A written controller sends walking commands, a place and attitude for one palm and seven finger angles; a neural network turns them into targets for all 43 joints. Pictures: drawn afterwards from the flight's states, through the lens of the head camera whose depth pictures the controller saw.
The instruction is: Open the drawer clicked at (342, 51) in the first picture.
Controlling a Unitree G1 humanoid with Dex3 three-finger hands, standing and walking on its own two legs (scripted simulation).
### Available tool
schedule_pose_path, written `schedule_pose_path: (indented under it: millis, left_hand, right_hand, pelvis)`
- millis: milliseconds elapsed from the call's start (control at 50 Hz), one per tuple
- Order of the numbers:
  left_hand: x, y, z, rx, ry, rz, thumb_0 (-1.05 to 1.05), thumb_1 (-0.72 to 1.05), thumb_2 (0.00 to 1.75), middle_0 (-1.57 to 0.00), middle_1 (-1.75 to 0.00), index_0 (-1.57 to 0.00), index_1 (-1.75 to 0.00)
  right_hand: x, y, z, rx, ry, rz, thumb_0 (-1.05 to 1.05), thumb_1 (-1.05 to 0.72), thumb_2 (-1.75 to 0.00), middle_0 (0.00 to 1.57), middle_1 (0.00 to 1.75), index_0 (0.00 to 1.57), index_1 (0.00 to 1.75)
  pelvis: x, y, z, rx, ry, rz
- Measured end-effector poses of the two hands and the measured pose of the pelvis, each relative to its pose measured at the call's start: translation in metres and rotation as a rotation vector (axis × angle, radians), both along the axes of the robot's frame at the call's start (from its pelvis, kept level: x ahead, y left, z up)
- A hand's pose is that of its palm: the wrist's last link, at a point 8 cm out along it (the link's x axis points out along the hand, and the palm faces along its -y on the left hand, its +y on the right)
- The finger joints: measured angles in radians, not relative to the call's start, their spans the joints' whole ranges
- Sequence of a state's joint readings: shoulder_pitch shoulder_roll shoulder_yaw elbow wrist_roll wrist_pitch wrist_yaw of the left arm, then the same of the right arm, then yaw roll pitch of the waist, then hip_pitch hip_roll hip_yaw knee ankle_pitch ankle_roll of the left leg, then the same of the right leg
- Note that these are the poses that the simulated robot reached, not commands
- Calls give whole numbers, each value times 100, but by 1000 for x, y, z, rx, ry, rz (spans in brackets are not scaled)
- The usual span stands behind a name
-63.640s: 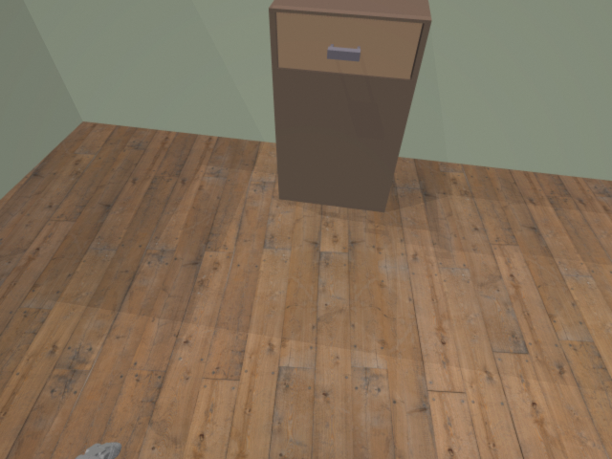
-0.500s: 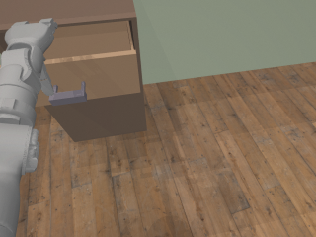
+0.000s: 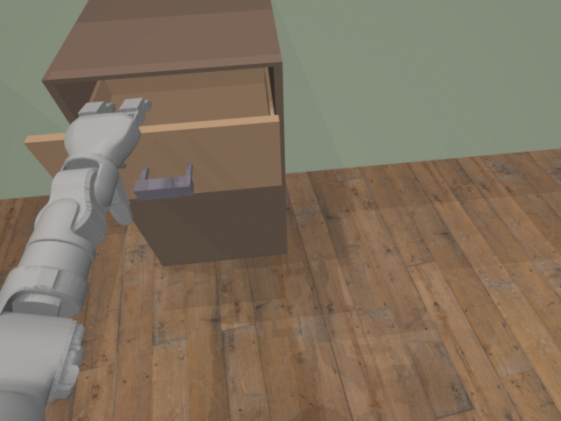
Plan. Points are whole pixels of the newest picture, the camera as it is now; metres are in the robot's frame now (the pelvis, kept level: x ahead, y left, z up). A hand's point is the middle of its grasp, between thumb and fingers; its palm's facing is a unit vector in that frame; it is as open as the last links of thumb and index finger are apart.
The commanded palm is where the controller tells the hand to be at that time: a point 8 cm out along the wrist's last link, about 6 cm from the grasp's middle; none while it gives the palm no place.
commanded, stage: draw the hand back to the body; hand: left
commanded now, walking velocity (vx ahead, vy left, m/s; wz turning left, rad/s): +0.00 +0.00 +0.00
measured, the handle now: (166, 179) +0.56 +0.23 -0.02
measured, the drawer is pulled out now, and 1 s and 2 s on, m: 0.19 0.19 0.19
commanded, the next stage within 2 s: step back with the hand held close in 1.30 s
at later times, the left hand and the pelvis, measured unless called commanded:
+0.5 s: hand (107, 226) +0.31 +0.19 +0.16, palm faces +0.27 -0.89 -0.36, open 15.6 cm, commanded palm +0.26 +0.24 +0.19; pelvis -0.01 -0.02 +0.01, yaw +2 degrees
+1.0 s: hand (36, 365) +0.17 +0.21 +0.16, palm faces +0.40 -0.83 -0.40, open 10.3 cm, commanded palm +0.11 +0.25 +0.18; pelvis -0.01 -0.03 +0.01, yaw +1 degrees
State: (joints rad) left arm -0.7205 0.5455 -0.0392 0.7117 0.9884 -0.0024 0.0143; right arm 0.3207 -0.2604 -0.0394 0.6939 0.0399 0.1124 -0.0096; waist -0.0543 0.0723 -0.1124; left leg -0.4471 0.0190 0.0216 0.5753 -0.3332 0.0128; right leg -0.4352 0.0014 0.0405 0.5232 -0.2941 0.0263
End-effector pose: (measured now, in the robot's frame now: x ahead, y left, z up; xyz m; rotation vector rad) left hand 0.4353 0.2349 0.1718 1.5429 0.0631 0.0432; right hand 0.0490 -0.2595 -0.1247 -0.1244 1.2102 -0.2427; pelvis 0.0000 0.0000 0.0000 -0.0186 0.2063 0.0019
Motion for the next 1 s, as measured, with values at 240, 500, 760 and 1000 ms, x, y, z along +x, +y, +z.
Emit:
schedule_pose_path:
  millis: [240, 500, 760, 1000]
  left_hand:
    - [-89, 14, 4, 12, -37, 40, 0, -49, 30, -17, -30, -17, -31]
    - [-156, 2, 7, -1125, -360, 4, 0, -38, 35, -18, -30, -18, -31]
    - [-235, 14, 13, -1136, -489, 72, 0, 1, 52, -18, -30, -18, -30]
    - [-305, 14, 9, -1049, -437, 134, 0, 42, 70, -19, -30, -19, -30]
  right_hand:
    - [118, 18, 26, 25, -278, 196, 1, -91, -90, 20, 30, 20, 30]
    - [148, 44, 62, 29, -498, 294, 1, -91, -90, 20, 30, 20, 30]
    - [104, 5, 45, -26, -426, 245, 1, -91, -90, 20, 30, 21, 30]
    - [111, 4, 55, -41, -518, 226, 2, -91, -90, 20, 30, 20, 30]
  pelvis:
    - [-6, -7, 6, 14, -97, 43]
    - [-9, -25, 11, 16, -220, 36]
    - [-6, -30, 12, 15, -236, 25]
    - [-12, -30, 11, 12, -247, 23]
